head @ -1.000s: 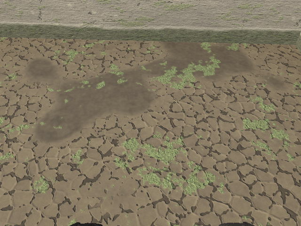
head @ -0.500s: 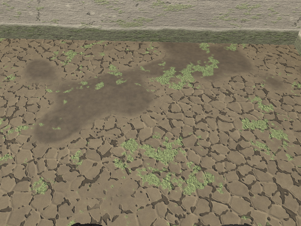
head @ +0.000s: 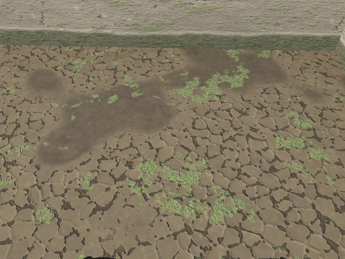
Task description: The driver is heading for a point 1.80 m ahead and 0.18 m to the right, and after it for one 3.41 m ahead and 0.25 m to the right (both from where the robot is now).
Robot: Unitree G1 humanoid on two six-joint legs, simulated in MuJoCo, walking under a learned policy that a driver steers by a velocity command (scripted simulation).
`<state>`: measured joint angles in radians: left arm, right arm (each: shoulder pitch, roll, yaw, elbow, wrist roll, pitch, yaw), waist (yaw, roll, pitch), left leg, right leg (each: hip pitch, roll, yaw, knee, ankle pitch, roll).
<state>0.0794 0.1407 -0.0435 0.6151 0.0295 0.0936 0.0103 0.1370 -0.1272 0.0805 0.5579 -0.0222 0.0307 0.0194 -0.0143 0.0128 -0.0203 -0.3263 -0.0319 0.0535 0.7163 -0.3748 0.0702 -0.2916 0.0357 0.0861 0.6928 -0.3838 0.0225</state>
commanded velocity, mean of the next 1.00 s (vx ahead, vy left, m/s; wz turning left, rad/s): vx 0.49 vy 0.00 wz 0.00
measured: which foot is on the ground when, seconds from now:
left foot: down 0.00-1.00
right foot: down 0.00-1.00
